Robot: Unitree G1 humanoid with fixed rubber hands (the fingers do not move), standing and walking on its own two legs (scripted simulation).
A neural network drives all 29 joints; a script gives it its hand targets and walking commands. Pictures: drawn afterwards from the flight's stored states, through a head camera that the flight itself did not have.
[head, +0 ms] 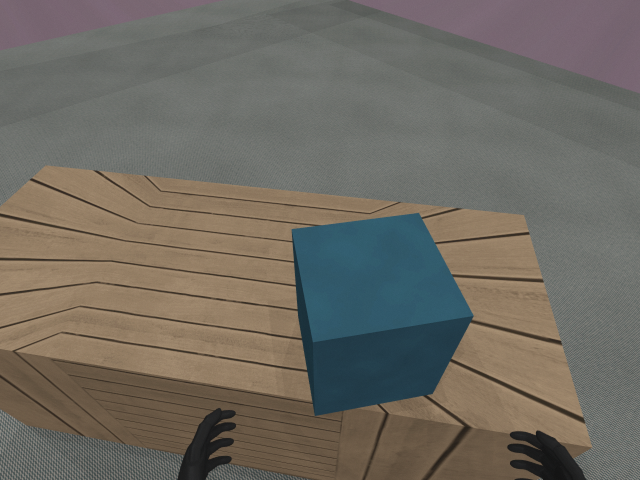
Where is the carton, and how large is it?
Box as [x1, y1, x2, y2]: [292, 213, 473, 415]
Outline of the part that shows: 418,213 292,229 298,318 315,415 432,393 473,316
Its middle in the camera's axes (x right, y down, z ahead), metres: +0.08 +0.12 +0.64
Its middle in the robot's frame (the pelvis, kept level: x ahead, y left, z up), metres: +0.40 -0.03 -0.07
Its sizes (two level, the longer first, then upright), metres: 0.210 0.200 0.250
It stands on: a pedestal, 0.58 m high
